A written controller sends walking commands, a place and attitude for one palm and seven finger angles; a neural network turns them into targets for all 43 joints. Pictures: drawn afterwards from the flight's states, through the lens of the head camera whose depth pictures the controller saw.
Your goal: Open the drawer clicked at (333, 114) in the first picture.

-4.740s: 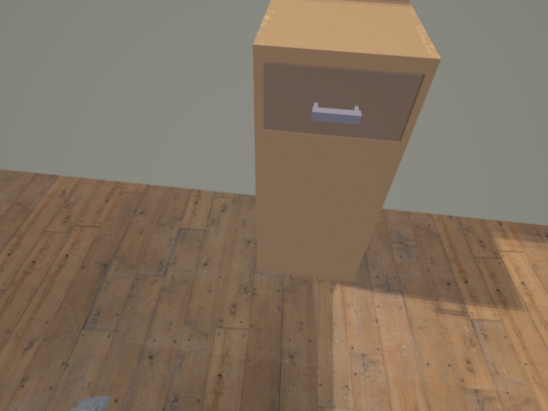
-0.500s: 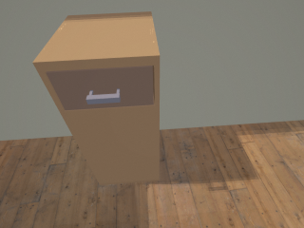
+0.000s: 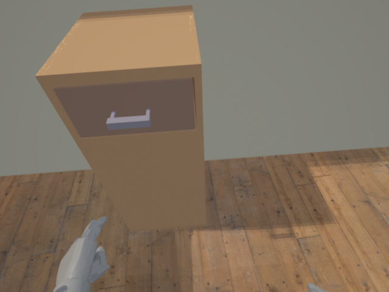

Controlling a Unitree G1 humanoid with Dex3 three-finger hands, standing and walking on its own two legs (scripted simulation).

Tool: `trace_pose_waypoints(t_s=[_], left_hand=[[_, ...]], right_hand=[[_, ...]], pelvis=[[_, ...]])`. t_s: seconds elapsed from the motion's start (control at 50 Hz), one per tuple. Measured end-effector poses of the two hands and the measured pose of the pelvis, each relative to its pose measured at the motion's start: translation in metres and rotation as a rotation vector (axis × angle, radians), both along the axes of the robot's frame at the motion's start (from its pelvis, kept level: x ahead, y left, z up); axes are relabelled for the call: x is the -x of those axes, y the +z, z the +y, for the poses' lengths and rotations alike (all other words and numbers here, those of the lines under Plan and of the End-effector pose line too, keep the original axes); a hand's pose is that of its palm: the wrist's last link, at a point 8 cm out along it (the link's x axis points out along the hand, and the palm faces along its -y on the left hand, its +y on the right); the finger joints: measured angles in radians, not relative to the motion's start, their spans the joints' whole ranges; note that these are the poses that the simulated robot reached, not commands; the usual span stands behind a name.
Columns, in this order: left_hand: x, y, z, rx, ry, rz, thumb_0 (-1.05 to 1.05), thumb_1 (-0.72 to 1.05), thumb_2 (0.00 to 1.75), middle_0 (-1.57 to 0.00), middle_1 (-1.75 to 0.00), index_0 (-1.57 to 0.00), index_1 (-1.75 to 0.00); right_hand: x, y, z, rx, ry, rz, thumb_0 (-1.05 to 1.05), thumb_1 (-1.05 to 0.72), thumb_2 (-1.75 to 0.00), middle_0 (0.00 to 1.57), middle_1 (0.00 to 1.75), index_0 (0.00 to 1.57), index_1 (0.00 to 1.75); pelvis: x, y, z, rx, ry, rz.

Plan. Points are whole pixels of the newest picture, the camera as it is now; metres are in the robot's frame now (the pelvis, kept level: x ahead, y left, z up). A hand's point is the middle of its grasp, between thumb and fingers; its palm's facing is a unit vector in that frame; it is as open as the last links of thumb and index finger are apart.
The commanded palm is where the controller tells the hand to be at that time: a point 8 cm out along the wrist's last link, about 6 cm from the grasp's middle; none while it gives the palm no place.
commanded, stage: raise the hand with hooked fingers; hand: left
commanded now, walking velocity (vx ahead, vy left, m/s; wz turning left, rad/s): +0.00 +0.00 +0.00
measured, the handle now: (130, 117) +0.54 +0.22 +0.05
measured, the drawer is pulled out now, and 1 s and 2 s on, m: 0.00 0.00 0.00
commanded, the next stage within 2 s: move the hooked fingers above the handle in 1.70 s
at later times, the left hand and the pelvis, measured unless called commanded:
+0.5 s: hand (89, 237) +0.21 +0.22 +0.04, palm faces +0.19 -0.02 -0.98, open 10.2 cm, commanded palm +0.17 +0.22 +0.07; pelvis -0.02 -0.04 -0.02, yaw +2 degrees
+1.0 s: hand (71, 192) +0.26 +0.25 +0.11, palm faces +0.20 -0.06 -0.98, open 13.1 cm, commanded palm +0.23 +0.24 +0.17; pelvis -0.02 +0.00 +0.01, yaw +1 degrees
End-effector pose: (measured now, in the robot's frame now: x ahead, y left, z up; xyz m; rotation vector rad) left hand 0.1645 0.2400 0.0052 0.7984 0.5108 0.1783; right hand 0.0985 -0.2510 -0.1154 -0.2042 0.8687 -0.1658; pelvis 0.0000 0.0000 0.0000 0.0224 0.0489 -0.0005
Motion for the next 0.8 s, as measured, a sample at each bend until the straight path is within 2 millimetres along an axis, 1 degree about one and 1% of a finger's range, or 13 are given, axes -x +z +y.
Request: trace_pose_waypoints(t_s=[0.06, 0.1, 0.14, 0.2, 0.26, 0.32, 0.36, 0.42, 0.5, 0.58, 0.64, 0.7, 0.8], left_hand=[[-0.033, 0.041, -0.013, -0.265, -0.140, -0.186, 0.02, 0.80, 0.85, -0.21, -0.38, -0.21, -0.38], [-0.034, 0.048, -0.024, -0.385, -0.206, -0.228, 0.01, 0.76, 0.83, -0.20, -0.40, -0.21, -0.41], [-0.023, 0.042, -0.036, -0.451, -0.261, -0.217, 0.01, 0.71, 0.81, -0.21, -0.43, -0.21, -0.43], [0.009, 0.020, -0.046, -0.505, -0.306, -0.138, 0.01, 0.64, 0.79, -0.21, -0.47, -0.22, -0.48], [0.042, 0.002, -0.044, -0.570, -0.295, -0.059, 0.00, 0.56, 0.76, -0.23, -0.52, -0.23, -0.52], [0.054, 0.005, -0.032, -0.647, -0.257, -0.079, 0.00, 0.48, 0.72, -0.24, -0.56, -0.25, -0.57], [0.048, 0.018, -0.025, -0.681, -0.226, -0.147, 0.00, 0.43, 0.70, -0.25, -0.59, -0.26, -0.60], [0.023, 0.046, -0.020, -0.722, -0.194, -0.267, 0.00, 0.35, 0.67, -0.26, -0.64, -0.27, -0.65], [-0.018, 0.079, -0.022, -0.751, -0.180, -0.328, 0.00, 0.26, 0.63, -0.27, -0.70, -0.27, -0.70], [-0.044, 0.095, -0.025, -0.711, -0.199, -0.263, 0.00, 0.18, 0.60, -0.27, -0.76, -0.27, -0.76], [-0.049, 0.096, -0.027, -0.668, -0.246, -0.204, 0.00, 0.11, 0.57, -0.27, -0.80, -0.27, -0.81], [-0.043, 0.097, -0.026, -0.645, -0.293, -0.187, 0.00, 0.04, 0.54, -0.27, -0.85, -0.28, -0.85], [-0.035, 0.108, -0.017, -0.663, -0.312, -0.261, 0.00, -0.07, 0.49, -0.29, -0.92, -0.29, -0.93]], right_hand=[[-0.048, 0.020, -0.010, 0.004, 0.042, -0.152, 0.02, -0.92, -0.90, 0.20, 0.29, 0.20, 0.30], [-0.074, 0.035, -0.014, -0.007, 0.070, -0.211, 0.02, -0.91, -0.90, 0.20, 0.29, 0.20, 0.30], [-0.096, 0.047, -0.015, -0.014, 0.108, -0.240, 0.02, -0.91, -0.90, 0.20, 0.29, 0.20, 0.30], [-0.122, 0.059, -0.012, -0.008, 0.185, -0.245, 0.02, -0.91, -0.90, 0.20, 0.29, 0.20, 0.30], [-0.140, 0.059, -0.005, 0.011, 0.257, -0.228, 0.01, -0.91, -0.90, 0.20, 0.29, 0.20, 0.30], [-0.149, 0.050, 0.006, 0.019, 0.306, -0.206, 0.01, -0.91, -0.90, 0.20, 0.29, 0.20, 0.30], [-0.149, 0.041, 0.014, 0.001, 0.319, -0.199, 0.01, -0.91, -0.90, 0.20, 0.29, 0.20, 0.30], [-0.140, 0.029, 0.027, -0.047, 0.310, -0.190, 0.01, -0.91, -0.90, 0.20, 0.29, 0.20, 0.30], [-0.115, 0.017, 0.037, -0.118, 0.253, -0.143, 0.01, -0.91, -0.90, 0.20, 0.29, 0.20, 0.30], [-0.085, 0.011, 0.032, -0.148, 0.177, -0.073, 0.02, -0.90, -0.90, 0.20, 0.30, 0.20, 0.30], [-0.066, 0.010, 0.019, -0.128, 0.130, -0.034, 0.02, -0.90, -0.90, 0.20, 0.30, 0.20, 0.30], [-0.052, 0.010, 0.004, -0.082, 0.102, 0.003, 0.02, -0.90, -0.90, 0.20, 0.30, 0.20, 0.30], [-0.046, 0.013, -0.011, -0.008, 0.095, 0.034, 0.02, -0.90, -0.90, 0.20, 0.30, 0.20, 0.30]], pelvis=[[0.005, -0.004, -0.005, -0.008, -0.022, 0.035], [0.008, -0.007, -0.009, -0.015, -0.044, 0.055], [0.010, -0.008, -0.015, -0.024, -0.056, 0.069], [0.013, -0.011, -0.023, -0.028, -0.049, 0.077], [0.016, -0.014, -0.031, -0.026, -0.027, 0.083], [0.018, -0.019, -0.037, -0.021, 0.001, 0.085], [0.020, -0.022, -0.039, -0.015, 0.020, 0.077], [0.021, -0.023, -0.040, -0.006, 0.038, 0.058], [0.021, -0.018, -0.038, -0.006, 0.031, 0.034], [0.019, -0.009, -0.034, -0.015, -0.003, 0.015], [0.018, -0.004, -0.030, -0.014, -0.021, -0.002], [0.017, 0.000, -0.026, -0.010, -0.024, -0.014], [0.018, 0.003, -0.017, 0.001, -0.010, -0.030]])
